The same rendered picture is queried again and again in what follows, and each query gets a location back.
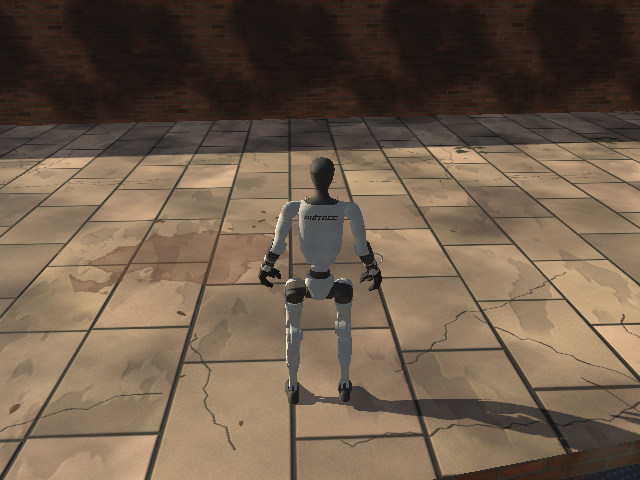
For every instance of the robot left hand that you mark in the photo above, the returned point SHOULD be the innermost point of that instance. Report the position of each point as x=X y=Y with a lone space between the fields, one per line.
x=263 y=274

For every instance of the left robot forearm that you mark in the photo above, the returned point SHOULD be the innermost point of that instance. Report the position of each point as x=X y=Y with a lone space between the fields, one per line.
x=269 y=259

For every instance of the right robot upper arm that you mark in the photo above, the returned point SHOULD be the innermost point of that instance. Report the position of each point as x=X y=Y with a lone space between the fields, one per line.
x=353 y=212

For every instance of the robot right shin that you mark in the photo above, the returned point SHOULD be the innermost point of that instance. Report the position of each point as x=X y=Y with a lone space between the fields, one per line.
x=344 y=355

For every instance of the robot shin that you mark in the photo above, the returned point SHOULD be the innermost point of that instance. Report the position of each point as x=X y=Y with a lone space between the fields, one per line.
x=344 y=355
x=292 y=360

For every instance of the right robot forearm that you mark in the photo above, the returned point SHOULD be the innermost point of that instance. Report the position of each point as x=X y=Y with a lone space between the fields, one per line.
x=370 y=262

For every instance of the robot right hand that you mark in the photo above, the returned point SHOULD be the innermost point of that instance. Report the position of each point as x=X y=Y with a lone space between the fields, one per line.
x=377 y=279

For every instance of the left robot upper arm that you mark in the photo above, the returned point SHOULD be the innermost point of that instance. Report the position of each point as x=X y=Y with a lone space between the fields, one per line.
x=289 y=210

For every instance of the robot left shin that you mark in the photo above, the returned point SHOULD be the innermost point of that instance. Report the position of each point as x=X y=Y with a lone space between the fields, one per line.
x=292 y=360

